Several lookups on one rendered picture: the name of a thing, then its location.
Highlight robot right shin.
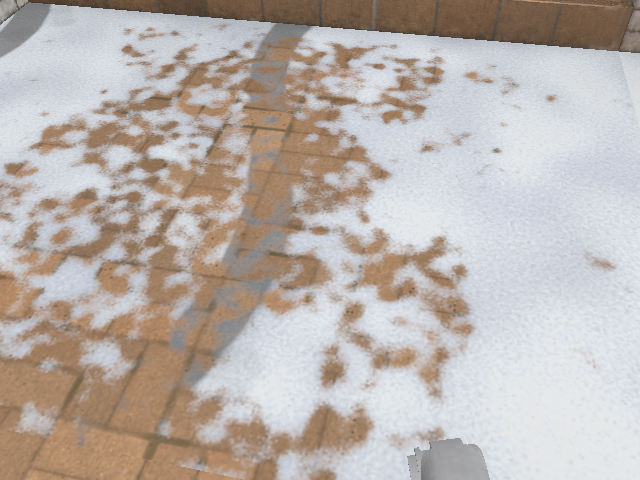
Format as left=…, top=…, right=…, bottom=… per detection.
left=468, top=444, right=489, bottom=475

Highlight right robot thigh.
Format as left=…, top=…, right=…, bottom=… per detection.
left=407, top=438, right=490, bottom=480

